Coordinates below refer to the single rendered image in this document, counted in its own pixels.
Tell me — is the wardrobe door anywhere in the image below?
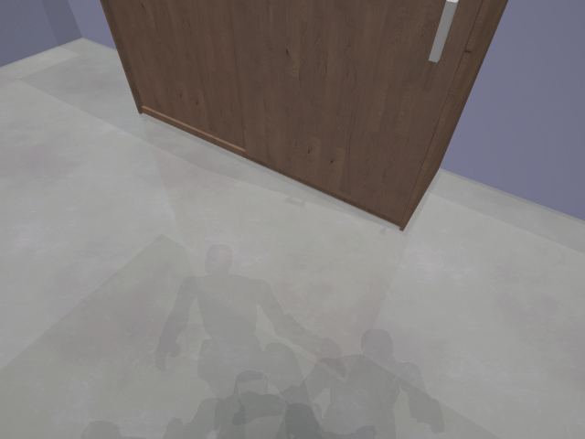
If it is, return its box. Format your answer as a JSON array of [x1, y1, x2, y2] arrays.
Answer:
[[109, 0, 246, 149], [230, 0, 483, 222]]

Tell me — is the handle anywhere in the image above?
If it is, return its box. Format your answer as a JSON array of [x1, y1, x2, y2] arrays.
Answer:
[[429, 0, 459, 62]]

